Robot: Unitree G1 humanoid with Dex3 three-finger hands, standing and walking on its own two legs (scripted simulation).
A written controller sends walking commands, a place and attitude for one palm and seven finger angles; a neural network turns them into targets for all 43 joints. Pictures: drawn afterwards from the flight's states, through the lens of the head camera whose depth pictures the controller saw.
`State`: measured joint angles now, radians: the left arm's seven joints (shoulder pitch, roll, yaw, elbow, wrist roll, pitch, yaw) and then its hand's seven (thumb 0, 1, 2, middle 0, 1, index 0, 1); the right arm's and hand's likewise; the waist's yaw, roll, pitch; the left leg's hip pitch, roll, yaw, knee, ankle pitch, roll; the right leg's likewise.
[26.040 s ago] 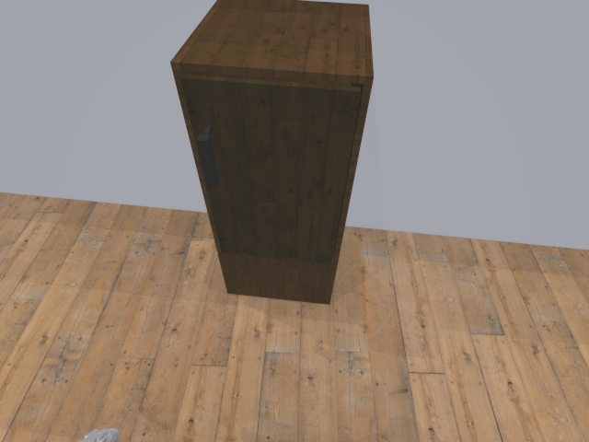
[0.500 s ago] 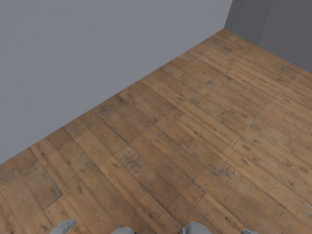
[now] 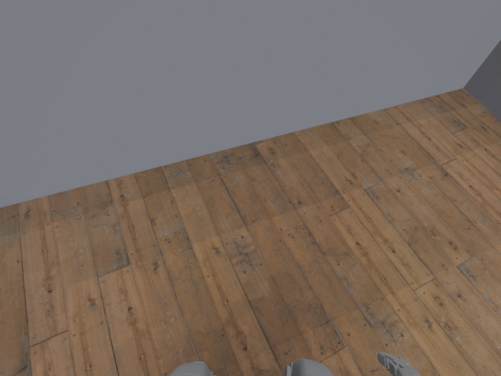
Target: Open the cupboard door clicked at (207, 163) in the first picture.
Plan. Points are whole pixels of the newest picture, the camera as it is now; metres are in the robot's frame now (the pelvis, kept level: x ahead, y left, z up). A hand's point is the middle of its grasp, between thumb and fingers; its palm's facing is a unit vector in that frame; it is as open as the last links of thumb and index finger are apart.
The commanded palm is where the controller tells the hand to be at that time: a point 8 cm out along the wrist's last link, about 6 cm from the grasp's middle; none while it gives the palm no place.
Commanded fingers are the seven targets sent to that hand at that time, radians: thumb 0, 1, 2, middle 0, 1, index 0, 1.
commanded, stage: turn to face it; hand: left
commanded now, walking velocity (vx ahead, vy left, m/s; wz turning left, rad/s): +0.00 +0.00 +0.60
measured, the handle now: out of the picture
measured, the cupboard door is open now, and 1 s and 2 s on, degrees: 57 57 57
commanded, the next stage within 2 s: none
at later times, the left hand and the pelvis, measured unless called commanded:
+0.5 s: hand out of the picture +0.04 +0.15 -0.15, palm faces +0.29 -0.93 -0.24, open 7.4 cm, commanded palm none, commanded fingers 0.00 0.90 0.90 -0.20 -0.30 -0.20 -0.30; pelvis +0.01 -0.06 +0.01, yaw +19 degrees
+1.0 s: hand out of the picture -0.01 +0.14 -0.14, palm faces +0.57 -0.76 -0.30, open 7.4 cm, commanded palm none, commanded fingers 0.00 0.90 0.90 -0.20 -0.30 -0.20 -0.30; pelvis +0.03 -0.09 +0.01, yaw +36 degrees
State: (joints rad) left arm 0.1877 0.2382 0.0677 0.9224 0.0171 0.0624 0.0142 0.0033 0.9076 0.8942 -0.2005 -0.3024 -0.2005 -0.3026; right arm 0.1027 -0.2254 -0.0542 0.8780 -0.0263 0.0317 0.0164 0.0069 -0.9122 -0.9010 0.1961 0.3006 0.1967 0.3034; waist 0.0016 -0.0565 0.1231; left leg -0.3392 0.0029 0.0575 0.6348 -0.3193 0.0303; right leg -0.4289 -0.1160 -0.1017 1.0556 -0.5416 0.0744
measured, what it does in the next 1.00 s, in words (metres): steps on the spot, turning left: right foot, then left foot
